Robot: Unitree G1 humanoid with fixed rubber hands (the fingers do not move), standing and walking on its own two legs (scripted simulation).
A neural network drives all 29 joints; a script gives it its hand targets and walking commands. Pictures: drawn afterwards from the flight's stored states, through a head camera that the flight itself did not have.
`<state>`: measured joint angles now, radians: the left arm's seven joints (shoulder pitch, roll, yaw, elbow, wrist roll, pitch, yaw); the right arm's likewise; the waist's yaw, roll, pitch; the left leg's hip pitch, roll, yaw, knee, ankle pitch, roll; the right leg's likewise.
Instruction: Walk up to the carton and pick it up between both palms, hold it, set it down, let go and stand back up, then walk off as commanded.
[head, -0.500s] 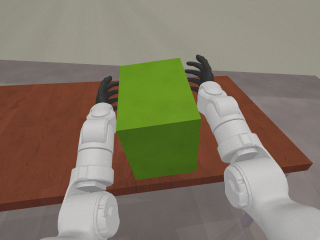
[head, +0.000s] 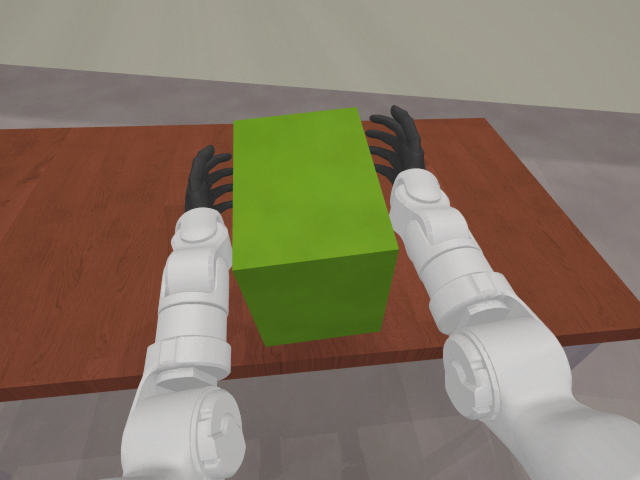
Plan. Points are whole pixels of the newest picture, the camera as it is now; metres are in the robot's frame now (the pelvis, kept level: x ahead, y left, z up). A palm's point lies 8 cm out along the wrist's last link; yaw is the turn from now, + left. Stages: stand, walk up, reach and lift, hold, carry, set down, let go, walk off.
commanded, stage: set down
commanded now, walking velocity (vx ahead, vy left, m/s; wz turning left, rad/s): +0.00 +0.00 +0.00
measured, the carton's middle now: (309, 230) +0.42 +0.03 +0.11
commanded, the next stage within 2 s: none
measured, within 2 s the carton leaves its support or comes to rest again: neither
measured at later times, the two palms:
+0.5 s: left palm (212, 229) +0.39 +0.15 +0.13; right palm (405, 187) +0.44 -0.09 +0.17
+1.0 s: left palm (211, 241) +0.39 +0.16 +0.11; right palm (397, 195) +0.45 -0.08 +0.15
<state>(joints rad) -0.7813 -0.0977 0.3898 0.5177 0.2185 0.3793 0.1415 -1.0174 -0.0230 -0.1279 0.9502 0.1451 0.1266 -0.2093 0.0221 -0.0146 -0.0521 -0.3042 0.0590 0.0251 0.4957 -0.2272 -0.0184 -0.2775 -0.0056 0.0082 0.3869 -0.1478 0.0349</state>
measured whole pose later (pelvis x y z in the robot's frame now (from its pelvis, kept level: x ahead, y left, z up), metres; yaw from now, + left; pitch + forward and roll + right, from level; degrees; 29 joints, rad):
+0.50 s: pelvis +0.00 +0.00 +0.00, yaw +0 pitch +2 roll -2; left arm -0.77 -0.13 0.39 0.61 0.22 0.29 0.19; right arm -1.01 -0.02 -0.23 1.04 0.13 0.04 -0.13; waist 0.05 -0.01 -0.02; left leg -0.30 0.06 0.02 0.49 -0.22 -0.02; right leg -0.28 0.00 0.01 0.38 -0.14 0.03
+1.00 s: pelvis +0.00 -0.01 +0.00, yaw +0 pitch +3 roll -1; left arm -0.77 -0.14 0.40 0.71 0.22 0.19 0.21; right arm -1.01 -0.02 -0.34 1.13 0.02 -0.03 -0.06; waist 0.09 -0.01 -0.02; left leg -0.30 0.06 0.03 0.47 -0.22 -0.03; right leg -0.28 0.00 0.01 0.38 -0.15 0.02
